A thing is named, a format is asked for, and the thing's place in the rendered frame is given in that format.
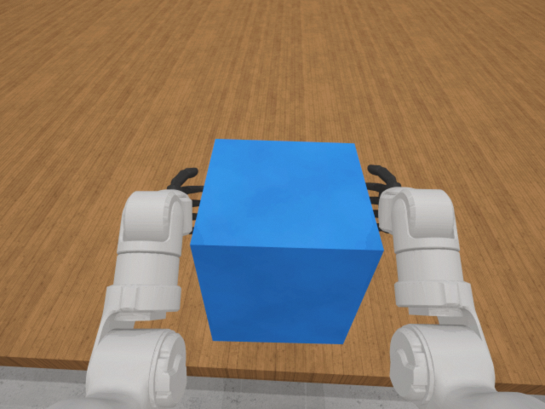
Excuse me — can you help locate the robot left forearm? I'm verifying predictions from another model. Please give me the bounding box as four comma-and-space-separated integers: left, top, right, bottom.
86, 189, 192, 394

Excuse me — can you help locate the carton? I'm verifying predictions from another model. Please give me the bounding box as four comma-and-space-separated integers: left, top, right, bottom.
190, 139, 384, 344

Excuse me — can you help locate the robot right forearm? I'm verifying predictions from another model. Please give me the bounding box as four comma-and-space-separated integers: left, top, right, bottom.
378, 187, 495, 385

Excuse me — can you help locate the robot right upper arm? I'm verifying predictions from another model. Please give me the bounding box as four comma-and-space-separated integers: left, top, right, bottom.
390, 324, 545, 409

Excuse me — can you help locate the right robot hand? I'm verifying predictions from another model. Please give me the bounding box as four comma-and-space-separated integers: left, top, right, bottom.
365, 164, 401, 233

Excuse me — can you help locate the robot left upper arm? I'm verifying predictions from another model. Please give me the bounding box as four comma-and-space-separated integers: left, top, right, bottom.
46, 329, 186, 409

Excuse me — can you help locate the left robot hand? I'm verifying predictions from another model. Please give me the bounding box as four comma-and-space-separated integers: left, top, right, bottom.
167, 168, 204, 234

